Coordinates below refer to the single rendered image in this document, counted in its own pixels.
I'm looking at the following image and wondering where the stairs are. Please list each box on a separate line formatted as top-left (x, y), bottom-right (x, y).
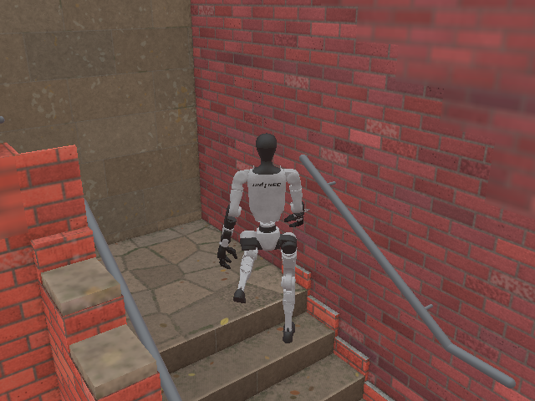
top-left (160, 291), bottom-right (366, 401)

